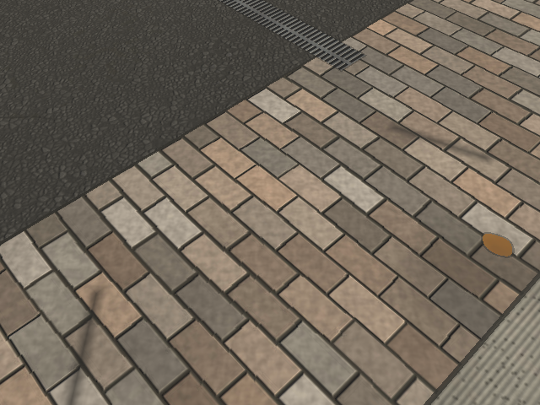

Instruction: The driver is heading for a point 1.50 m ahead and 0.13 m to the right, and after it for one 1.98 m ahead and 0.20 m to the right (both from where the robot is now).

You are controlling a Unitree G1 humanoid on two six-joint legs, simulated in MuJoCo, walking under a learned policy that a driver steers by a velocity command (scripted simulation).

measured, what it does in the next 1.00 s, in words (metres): walks ahead: left foot, then right foot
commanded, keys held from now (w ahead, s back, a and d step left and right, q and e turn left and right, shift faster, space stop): w+q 0.12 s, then w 0.30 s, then w+e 0.58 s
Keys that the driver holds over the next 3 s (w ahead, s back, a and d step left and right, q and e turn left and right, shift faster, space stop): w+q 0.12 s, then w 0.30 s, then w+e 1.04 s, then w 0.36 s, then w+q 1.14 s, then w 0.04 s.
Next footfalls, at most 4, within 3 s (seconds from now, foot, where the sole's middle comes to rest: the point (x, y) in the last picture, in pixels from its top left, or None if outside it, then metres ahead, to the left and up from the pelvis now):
0.28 left None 0.30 0.17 -0.78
0.82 right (311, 344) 0.64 -0.03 -0.78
1.28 left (249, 250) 0.93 0.15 -0.78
1.78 right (367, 213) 1.08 -0.21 -0.78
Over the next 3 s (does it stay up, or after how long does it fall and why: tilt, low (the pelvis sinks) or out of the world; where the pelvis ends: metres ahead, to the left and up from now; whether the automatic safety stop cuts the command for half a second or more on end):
stays up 1.63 -0.24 0.00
